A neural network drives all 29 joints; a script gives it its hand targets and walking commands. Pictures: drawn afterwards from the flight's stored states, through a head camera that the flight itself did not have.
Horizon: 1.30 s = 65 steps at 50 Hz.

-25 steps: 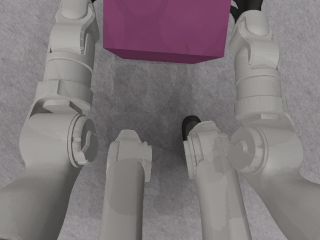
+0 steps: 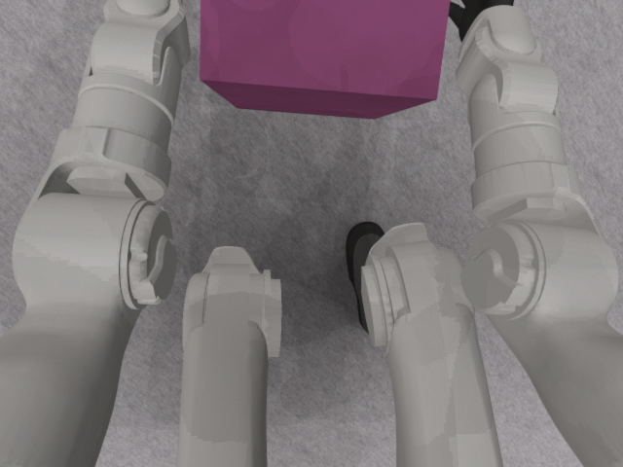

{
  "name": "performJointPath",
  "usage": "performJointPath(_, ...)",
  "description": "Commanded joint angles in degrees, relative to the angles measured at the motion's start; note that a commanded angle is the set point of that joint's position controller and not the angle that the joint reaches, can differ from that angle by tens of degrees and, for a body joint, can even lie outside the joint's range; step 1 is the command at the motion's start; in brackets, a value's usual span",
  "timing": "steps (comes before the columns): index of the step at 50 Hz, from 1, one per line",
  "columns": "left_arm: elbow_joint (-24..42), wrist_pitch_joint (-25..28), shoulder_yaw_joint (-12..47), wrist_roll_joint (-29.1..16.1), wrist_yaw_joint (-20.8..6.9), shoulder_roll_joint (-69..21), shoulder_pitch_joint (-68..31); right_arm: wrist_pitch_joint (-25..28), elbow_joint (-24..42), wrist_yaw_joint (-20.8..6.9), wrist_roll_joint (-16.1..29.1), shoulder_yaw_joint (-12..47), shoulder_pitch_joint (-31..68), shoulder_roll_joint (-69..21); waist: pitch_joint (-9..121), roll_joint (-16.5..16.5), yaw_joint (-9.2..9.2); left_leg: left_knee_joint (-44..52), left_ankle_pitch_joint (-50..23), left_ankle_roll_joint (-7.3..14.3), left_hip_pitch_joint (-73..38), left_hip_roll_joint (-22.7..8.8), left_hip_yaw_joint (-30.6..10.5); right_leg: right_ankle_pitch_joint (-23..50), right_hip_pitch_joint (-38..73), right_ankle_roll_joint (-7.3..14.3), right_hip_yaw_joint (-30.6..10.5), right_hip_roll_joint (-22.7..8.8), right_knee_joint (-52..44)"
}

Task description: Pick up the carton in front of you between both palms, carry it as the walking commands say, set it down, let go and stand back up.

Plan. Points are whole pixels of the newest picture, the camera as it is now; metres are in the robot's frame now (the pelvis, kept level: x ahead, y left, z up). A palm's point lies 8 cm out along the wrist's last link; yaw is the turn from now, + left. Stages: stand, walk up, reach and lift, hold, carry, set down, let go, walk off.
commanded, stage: set down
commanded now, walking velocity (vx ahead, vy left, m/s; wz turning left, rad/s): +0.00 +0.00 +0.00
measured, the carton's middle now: (318, 14) +0.55 -0.06 -0.26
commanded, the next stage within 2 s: none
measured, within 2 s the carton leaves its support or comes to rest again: rests again in 0.04 s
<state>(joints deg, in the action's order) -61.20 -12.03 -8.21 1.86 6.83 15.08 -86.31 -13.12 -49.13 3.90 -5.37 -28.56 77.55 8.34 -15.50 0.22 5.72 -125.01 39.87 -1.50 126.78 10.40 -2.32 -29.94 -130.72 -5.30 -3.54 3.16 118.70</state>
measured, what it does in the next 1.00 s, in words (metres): stands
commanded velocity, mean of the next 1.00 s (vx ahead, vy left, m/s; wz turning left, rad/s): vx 0.00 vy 0.00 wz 0.00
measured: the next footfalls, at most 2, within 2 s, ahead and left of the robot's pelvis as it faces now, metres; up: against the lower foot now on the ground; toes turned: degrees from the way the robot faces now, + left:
none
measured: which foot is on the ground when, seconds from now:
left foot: down 0.00-1.00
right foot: down 0.00-1.00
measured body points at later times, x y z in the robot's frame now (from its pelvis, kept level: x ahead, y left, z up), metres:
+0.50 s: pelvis -0.01 +0.00 -0.01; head +0.37 +0.01 +0.23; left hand +0.58 +0.09 -0.19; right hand +0.53 -0.22 -0.18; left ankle +0.07 +0.10 -0.36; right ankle +0.12 -0.14 -0.36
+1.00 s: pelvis -0.01 -0.01 -0.02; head +0.38 +0.00 +0.19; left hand +0.58 +0.15 -0.23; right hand +0.53 -0.24 -0.22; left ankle +0.07 +0.10 -0.36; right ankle +0.12 -0.14 -0.36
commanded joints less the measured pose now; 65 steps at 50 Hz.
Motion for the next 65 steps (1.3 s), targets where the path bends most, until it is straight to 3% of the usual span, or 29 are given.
performJointPath(1,6.83,2.67,13.04,-3.76,-14.15,-48.67,-28.33,1.55,2.25,-14.28,4.99,19.94,32.97,-44.67,57.59,7.13,1.22,13.56,-22.76,0.76,-20.14,-1.31,2.88,22.47,34.84,3.31,8.02,2.31,-1.72)
performJointPath(13,0.86,1.37,7.07,1.88,-15.47,-43.27,-21.83,1.58,-2.4,-15.12,3.58,15.87,30.55,-40.8,44.54,5.32,-1.56,12.44,-18.0,2.1,-17.1,-2.22,2.08,16.7,29.75,3.57,6.97,2.73,-1.02)
performJointPath(20,-1.84,0.13,4.19,5.41,-16.05,-39.54,-18.54,1.13,-5.22,-14.76,1.86,12.51,28.13,-36.84,38.13,6.05,-2.85,12.1,-16.02,2.42,-16.67,-2.67,1.74,12.91,26.52,3.79,6.62,2.77,-1.0)
performJointPath(29,-3.69,-0.64,1.18,7.88,-16.3,-33.79,-16.62,1.12,-8.98,-13.89,-0.64,7.94,25.07,-31.02,32.19,5.83,-2.43,11.97,-13.54,2.38,-16.75,-3.26,1.02,9.43,24.02,3.93,6.78,2.46,-0.73)
performJointPath(35,-4.53,0.44,-0.09,8.42,-14.45,-22.11,-15.24,2.69,-11.87,-11.59,-1.92,3.34,21.14,-20.86,32.01,5.49,-1.55,11.83,-13.51,1.29,-19.12,-4.45,0.64,9.57,25.75,3.0,7.18,1.46,0.03)
performJointPath(38,-2.63,2.15,-1.55,7.14,-9.73,-2.42,-14.12,5.49,-13.6,-6.53,-1.95,-1.24,15.3,-2.74,35.57,5.81,-0.82,11.98,-15.25,-0.49,-22.15,-5.69,1.02,11.82,28.79,2.15,7.51,0.34,0.01)
performJointPath(40,-0.8,4.55,-1.09,4.15,-5.73,11.49,-15.05,8.34,-13.56,-2.18,0.87,-0.47,14.26,10.48,38.57,5.42,-0.42,10.88,-17.88,-1.09,-23.01,-6.14,0.99,15.09,30.75,1.99,7.64,-0.31,0.18)
performJointPath(41,0.07,5.54,0.25,1.74,-4.35,14.2,-17.88,9.8,-12.75,-0.49,2.81,0.59,16.26,13.75,41.68,5.29,0.23,9.9,-20.51,-1.11,-23.21,-6.44,0.53,18.1,32.26,2.03,7.43,-0.57,0.85)
performJointPath(43,2.56,6.93,4.07,-3.77,-3.29,16.02,-23.23,11.89,-12.05,1.14,6.95,2.94,19.65,16.6,48.57,6.31,2.0,8.32,-25.13,-1.07,-24.57,-7.09,-0.24,23.89,34.47,2.54,6.67,-1.23,2.34)
performJointPath(47,4.53,7.78,12.4,-12.33,-3.81,14.73,-27.64,12.98,-12.54,1.58,13.29,8.58,22.06,17.6,57.69,8.55,5.02,6.33,-29.83,-1.13,-29.0,-8.18,-0.81,29.15,36.6,3.74,5.96,-2.2,2.77)
performJointPath(50,2.92,7.15,14.3,-15.33,-4.05,15.93,-26.77,12.37,-11.08,2.01,16.05,11.01,21.61,18.88,63.22,8.4,5.49,5.88,-28.8,-0.99,-30.29,-8.31,-0.04,30.23,40.89,4.04,6.04,-2.56,2.3)
performJointPath(55,1.31,5.78,11.95,-14.62,-3.63,18.64,-24.3,10.48,-5.78,3.48,17.64,13.13,20.64,18.85,71.46,6.31,3.67,7.64,-23.34,-0.24,-28.43,-7.91,2.43,29.91,50.97,4.11,5.91,-2.18,0.2)
performJointPath(59,5.55,4.03,9.65,-13.33,-2.75,20.25,-25.04,8.16,0.85,5.39,17.71,13.72,20.79,18.39,79.98,4.75,2.7,11.15,-20.57,0.71,-29.84,-6.9,4.38,28.21,58.04,4.01,6.98,-0.96,-3.15)
performJointPath(65,1.65,1.58,5.6,-9.68,-3.67,18.69,-21.95,4.61,-0.43,5.74,14.28,11.22,17.15,14.29,69.34,4.01,2.04,18.25,-14.38,1.6,-26.21,-6.56,4.55,18.75,49.3,3.59,7.46,-0.43,-10.4)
